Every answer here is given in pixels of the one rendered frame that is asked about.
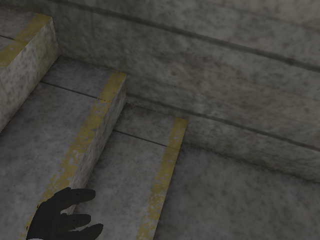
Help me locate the stairs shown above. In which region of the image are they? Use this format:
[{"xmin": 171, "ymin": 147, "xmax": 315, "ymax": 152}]
[{"xmin": 0, "ymin": 3, "xmax": 188, "ymax": 240}]

